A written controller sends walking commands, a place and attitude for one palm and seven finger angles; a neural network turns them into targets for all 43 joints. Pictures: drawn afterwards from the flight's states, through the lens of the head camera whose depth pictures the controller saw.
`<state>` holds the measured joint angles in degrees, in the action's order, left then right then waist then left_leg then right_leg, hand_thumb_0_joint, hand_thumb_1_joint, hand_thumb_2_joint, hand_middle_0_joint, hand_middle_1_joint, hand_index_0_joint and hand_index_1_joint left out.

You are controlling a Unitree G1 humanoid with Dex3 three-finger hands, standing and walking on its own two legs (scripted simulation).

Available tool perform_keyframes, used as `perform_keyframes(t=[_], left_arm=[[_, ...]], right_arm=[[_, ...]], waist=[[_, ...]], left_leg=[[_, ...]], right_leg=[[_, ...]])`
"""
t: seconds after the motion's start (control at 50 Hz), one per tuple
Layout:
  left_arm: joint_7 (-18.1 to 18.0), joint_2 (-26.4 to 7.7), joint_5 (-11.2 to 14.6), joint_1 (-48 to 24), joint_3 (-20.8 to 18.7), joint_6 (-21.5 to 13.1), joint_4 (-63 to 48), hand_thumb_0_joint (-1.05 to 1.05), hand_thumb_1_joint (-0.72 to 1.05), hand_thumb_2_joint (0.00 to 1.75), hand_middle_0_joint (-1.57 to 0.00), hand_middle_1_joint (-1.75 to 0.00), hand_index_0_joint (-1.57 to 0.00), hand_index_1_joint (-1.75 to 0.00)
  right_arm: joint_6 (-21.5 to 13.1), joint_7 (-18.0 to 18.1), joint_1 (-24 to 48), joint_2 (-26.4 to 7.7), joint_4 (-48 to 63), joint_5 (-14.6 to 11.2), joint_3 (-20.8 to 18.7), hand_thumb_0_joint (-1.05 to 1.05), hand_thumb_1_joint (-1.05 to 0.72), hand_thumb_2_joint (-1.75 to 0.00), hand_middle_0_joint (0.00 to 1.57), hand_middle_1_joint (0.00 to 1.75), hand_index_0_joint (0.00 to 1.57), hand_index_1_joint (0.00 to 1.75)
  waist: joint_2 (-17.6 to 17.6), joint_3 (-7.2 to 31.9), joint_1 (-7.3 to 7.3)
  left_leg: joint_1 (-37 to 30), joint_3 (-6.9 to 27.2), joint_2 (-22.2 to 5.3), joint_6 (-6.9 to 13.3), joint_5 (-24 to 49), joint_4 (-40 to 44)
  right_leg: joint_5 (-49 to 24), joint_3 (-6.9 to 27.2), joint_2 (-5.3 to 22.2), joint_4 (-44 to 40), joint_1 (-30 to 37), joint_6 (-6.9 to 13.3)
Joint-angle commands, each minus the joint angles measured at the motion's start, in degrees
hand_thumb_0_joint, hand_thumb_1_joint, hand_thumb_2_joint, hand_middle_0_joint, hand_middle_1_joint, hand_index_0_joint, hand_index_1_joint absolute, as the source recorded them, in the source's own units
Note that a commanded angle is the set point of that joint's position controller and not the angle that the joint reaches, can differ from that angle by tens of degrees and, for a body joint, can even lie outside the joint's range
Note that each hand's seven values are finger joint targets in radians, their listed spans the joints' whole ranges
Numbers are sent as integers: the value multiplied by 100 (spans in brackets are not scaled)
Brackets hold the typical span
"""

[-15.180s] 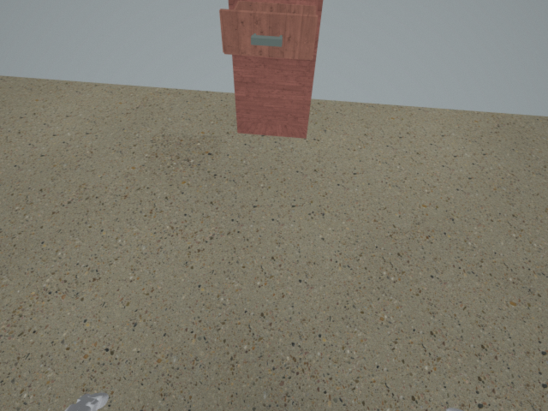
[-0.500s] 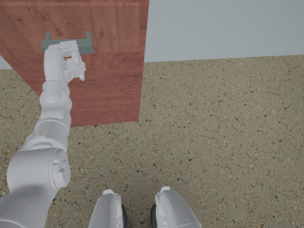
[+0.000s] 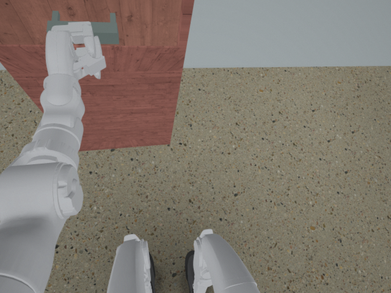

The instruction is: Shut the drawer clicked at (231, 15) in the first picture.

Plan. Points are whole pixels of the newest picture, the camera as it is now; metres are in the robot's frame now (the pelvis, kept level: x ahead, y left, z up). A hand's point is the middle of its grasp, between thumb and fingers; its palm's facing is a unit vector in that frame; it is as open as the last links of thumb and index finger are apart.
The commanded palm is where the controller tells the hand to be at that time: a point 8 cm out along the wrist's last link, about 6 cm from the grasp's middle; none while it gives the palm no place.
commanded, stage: pull the fist back off the drawer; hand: left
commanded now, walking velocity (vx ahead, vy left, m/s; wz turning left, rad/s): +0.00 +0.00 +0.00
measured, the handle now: (85, 24) +0.63 +0.15 +0.06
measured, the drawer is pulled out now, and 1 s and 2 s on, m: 0.00 0.00 0.00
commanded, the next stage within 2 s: draw the hand back to the body in 0.60 s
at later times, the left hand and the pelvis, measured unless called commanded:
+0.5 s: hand (104, 66) +0.53 +0.11 +0.06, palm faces +0.03 -1.00 -0.04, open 3.2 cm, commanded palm +0.49 +0.15 +0.07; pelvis +0.02 +0.00 +0.02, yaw -1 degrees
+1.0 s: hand (80, 87) +0.45 +0.14 +0.12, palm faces +0.03 -1.00 -0.05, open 3.3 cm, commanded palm +0.40 +0.19 +0.13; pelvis +0.06 -0.02 +0.07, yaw +1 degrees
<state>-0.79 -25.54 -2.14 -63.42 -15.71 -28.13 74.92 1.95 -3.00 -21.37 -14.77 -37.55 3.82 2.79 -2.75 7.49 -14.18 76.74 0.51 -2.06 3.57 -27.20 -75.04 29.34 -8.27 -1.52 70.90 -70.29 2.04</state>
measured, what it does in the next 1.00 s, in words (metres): rises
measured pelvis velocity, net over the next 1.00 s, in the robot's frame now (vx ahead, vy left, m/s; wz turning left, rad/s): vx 0.06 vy -0.02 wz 0.01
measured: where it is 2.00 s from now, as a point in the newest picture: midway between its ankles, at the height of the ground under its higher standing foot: (172, 290)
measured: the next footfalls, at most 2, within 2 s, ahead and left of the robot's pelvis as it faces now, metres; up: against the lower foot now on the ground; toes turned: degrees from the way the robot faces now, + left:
none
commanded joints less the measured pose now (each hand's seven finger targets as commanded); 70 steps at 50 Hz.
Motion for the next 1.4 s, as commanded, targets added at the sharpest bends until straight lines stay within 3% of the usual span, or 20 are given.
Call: perform_keyframes(t=[0.0, 0.04, 0.18, 0.32, 0.38, 0.48, 0.5, 0.54, 0.62, 0.68, 0.72, 0.78, 0.88, 1.02, 1.14, 1.18, 1.2, 1.24, 1.3, 1.38], left_arm=[[-145, -1057, 77, -3730, -159, -302, -1536, 0, 90, 90, -140, -160, -140, -160], [-125, -794, 104, -3561, -20, -239, -1460, 0, 90, 90, -140, -160, -140, -160], [-141, -779, 185, -2826, -160, -200, -1565, 0, 90, 90, -140, -160, -140, -160], [-106, -651, 312, -1631, -326, -343, -2177, 0, 90, 90, -140, -160, -140, -160], [-62, -282, 369, -962, -115, -319, -2430, 0, 90, 90, -140, -160, -140, -160], [-94, -1, 540, -255, -52, -365, -2889, 0, 90, 90, -140, -160, -140, -160], [-101, 60, 552, -440, 43, -451, -3122, 0, 90, 90, -140, -160, -140, -160], [-126, -74, 524, -381, -69, -585, -3291, 0, 90, 90, -140, -160, -140, -160], [-43, 215, 493, -329, 189, -664, -3094, 0, 90, 90, -140, -160, -140, -160], [51, 368, 546, -24, 292, -618, -3054, 0, 90, 90, -140, -160, -140, -160], [122, 140, 655, 493, 127, -564, -3752, 0, 90, 90, -140, -160, -140, -160], [239, 285, 876, 1434, 302, -246, -4753, 0, 90, 90, -140, -160, -140, -160], [341, 372, 1106, 2490, 462, 291, -5476, 0, 90, 90, -140, -160, -140, -160], [603, 525, 1299, 3576, 691, 392, -6394, 0, 90, 90, -140, -160, -140, -160], [895, 419, 1564, 4469, 587, 814, -6972, 0, 90, 90, -140, -160, -140, -160], [936, 314, 1618, 4576, 486, 927, -7334, 0, 90, 90, -140, -160, -140, -160], [429, -268, 970, 4903, 631, 1211, -7691, 0, 90, 90, -140, -160, -140, -160], [1, 193, 838, 5227, 966, 1576, -8056, 0, 90, 90, -140, -160, -140, -160], [-342, -44, 736, 5358, 772, 1868, -8288, 0, 90, 90, -140, -160, -140, -160], [-502, 29, 675, 5759, 735, 2076, -8782, 0, 90, 90, -140, -160, -140, -160]], right_arm=[[-85, 47, -1227, -1232, 135, 16, -374, 0, -90, -90, 20, 30, 20, 30], [-82, 22, -1187, -1230, 146, 6, -391, 0, -90, -90, 20, 30, 20, 30], [-46, -22, -1101, -1207, 233, -34, -397, 0, -90, -90, 20, 30, 20, 30], [87, -90, -1068, -1098, 409, -82, -470, 0, -90, -90, 20, 30, 20, 30], [205, -127, -986, -1017, 497, -135, -512, 0, -90, -90, 20, 30, 20, 30], [311, -112, -843, -949, 580, -205, -574, 0, -90, -90, 20, 30, 20, 30], [298, -105, -806, -925, 577, -197, -560, 0, -90, -90, 20, 30, 20, 30], [290, -75, -787, -905, 518, -195, -598, 0, -90, -90, 20, 30, 20, 30], [282, -61, -695, -875, 416, -197, -620, 0, -90, -90, 20, 30, 20, 30], [303, -49, -587, -847, 486, -221, -615, 0, -90, -90, 20, 30, 20, 30], [314, -51, -499, -869, 681, -277, -635, 0, -90, -90, 20, 30, 20, 30], [332, -23, -332, -801, 967, -410, -633, 0, -90, -90, 20, 30, 20, 30], [278, 110, -116, -775, 1137, -572, -585, 0, -90, -90, 20, 30, 20, 30], [-27, 220, 277, -699, 1259, -629, -511, 0, -90, -90, 20, 30, 20, 30], [-224, 311, 713, -723, 1500, -700, -426, 0, -90, -90, 20, 30, 20, 30], [-320, 356, 880, -710, 1583, -713, -400, 0, -90, -90, 20, 30, 20, 30], [-135, 499, 1236, -632, 1660, -713, -405, 0, -90, -90, 20, 30, 20, 30], [-67, 647, 1413, -538, 1749, -716, -309, 0, -90, -90, 20, 30, 20, 30], [-69, 798, 1596, -547, 1616, -684, -240, 0, -90, -90, 20, 30, 20, 30], [-172, 860, 1726, -502, 1548, -638, -173, 0, -90, -90, 20, 30, 20, 30]], waist=[[-1380, 3184, -404], [-1265, 3079, -403], [-883, 2899, -196], [-777, 3340, 230], [-585, 3182, 316], [-96, 2930, 381], [-315, 2937, 354], [-215, 2994, 391], [-287, 2764, 327], [-329, 2895, 421], [-649, 3494, 729], [-360, 3633, 871], [260, 2620, 872], [-94, 1992, 1005], [274, 1400, 1122], [121, 1332, 1190], [164, 1530, 1447], [76, 969, 1350], [272, 544, 1360], [57, 400, 1435]], left_leg=[[-3713, 1126, -56, -188, 443, 1107], [-3728, 1215, -84, -202, 268, 1166], [-3427, 1019, -53, -184, 204, 1240], [-3737, 695, -14, -209, 1330, 1203], [-3693, 525, 9, -200, 1619, 1246], [-3528, 337, 62, -160, 1768, 1297], [-3607, 311, 71, -164, 1851, 1276], [-3652, 287, 82, -168, 2070, 1222], [-3736, 273, 96, -179, 2235, 1145], [-3780, 235, 125, -188, 2338, 1161], [-4336, 219, 117, -220, 2872, 1293], [-4559, 120, 141, -181, 3205, 1593], [-4302, 0, 158, -106, 2670, 2091], [-4867, -23, 199, -111, 2560, 2593], [-5010, 16, 209, -81, 2118, 3059], [-5084, 1, 230, -79, 1944, 3190], [-5533, -24, 262, -94, 1936, 3513], [-5793, -50, 213, -92, 1827, 3875], [-6110, 4, 189, -66, 1715, 4263], [-6814, 43, 165, -79, 1989, 4741]], right_leg=[[-439, 515, -173, -912, -71, 0], [-393, 499, -159, -941, -159, -15], [-312, 528, -172, -1037, 214, -17], [-891, 540, -205, -1087, 946, 4], [-1187, 564, -222, -1196, 1301, -8], [-1616, 645, -224, -1314, 1789, -51], [-1719, 670, -210, -1285, 1752, -51], [-1993, 700, -204, -1243, 1903, -67], [-2162, 696, -182, -1211, 1736, -70], [-2299, 714, -171, -1218, 1903, -65], [-2665, 725, -166, -1235, 2294, -29], [-3299, 746, -173, -1535, 3169, -69], [-3340, 759, -152, -2043, 3775, -137], [-3208, 739, -101, -2494, 4143, -109], [-2833, 687, -63, -2925, 4440, -122], [-2666, 713, -36, -3057, 4581, -114], [-2560, 1047, 145, -3466, 4969, -70], [-2380, 977, 172, -3805, 5066, -98], [-2160, 947, 148, -4229, 5284, -100], [-2280, 831, 141, -4566, 5663, -49]])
